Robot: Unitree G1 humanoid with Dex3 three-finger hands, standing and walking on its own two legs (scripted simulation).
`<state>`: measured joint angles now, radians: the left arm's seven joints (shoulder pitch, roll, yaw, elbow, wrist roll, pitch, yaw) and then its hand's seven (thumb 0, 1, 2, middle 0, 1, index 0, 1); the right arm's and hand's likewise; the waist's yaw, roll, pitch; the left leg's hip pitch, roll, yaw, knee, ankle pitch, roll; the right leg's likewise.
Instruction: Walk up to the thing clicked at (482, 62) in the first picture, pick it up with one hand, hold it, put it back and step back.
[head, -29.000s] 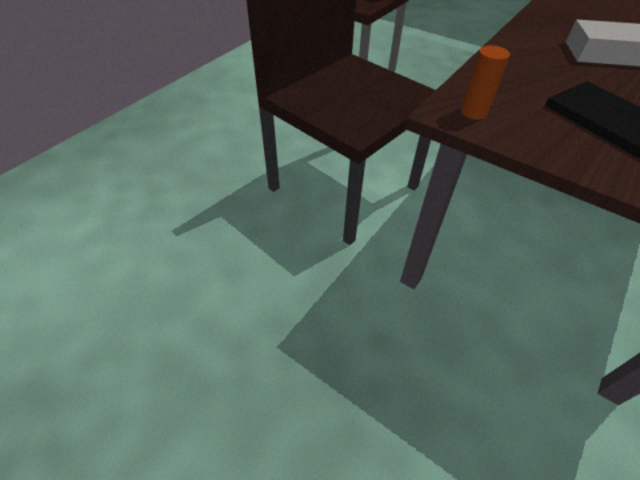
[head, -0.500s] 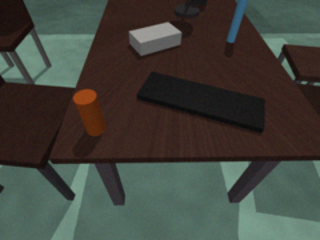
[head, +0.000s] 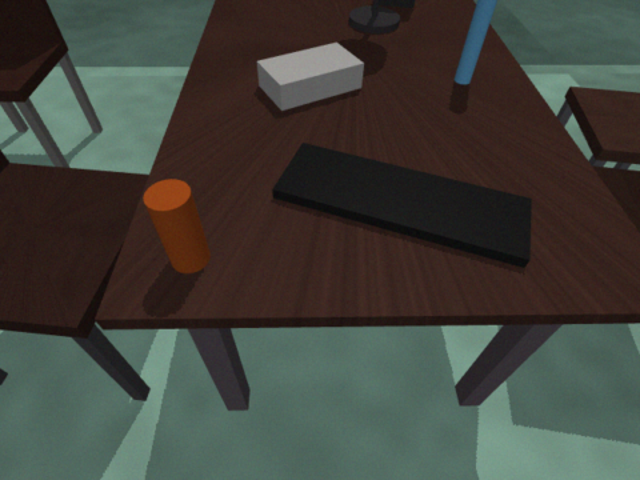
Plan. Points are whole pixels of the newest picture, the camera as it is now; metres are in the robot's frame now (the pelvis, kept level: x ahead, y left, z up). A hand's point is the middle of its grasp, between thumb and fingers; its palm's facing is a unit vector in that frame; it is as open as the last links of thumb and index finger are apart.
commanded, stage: stand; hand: left
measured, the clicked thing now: (180, 229) +0.45 +0.23 +0.02
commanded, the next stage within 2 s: step back in 0.16 s
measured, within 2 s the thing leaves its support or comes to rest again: neither
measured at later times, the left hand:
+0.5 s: hand out of the picture +0.01 +0.23 -0.16, palm faces +0.00 -0.90 -0.44, open 7.4 cm
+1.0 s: hand out of the picture -0.10 +0.26 -0.18, palm faces +0.13 -0.91 -0.39, open 7.4 cm
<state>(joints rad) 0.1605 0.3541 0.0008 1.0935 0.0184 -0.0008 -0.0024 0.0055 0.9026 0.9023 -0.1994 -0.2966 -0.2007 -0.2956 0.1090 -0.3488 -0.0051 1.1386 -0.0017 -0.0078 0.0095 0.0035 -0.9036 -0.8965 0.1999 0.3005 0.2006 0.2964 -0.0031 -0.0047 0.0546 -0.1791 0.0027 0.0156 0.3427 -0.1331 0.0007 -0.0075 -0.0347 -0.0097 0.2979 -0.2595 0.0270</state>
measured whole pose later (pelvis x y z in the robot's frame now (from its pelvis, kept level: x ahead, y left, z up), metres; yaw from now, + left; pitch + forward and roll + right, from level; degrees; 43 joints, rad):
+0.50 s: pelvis -0.06 -0.05 -0.03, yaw +1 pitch -2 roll +1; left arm 0.14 0.36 0.06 0.95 0.03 0.04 0.00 0.00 0.90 0.90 -0.20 -0.30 -0.20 -0.30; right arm 0.01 -0.43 -0.06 0.95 0.01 0.08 -0.01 0.00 -0.90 -0.90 0.20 0.30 0.20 0.30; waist 0.01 0.07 0.19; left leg -0.46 -0.03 -0.13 0.80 -0.38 0.01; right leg -0.25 0.02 -0.02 0.68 -0.39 -0.04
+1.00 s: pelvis -0.19 -0.02 -0.04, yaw +9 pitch -3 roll +0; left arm 0.11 0.39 0.05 0.81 0.02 0.04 0.02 0.01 0.90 0.90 -0.20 -0.30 -0.21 -0.30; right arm 0.12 -0.41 -0.05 0.89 -0.02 0.06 0.02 0.00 -0.90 -0.90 0.20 0.30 0.20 0.30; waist 0.01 -0.02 0.19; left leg -0.31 -0.03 -0.01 0.76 -0.39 0.03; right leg -0.43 -0.10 -0.10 0.74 -0.25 -0.01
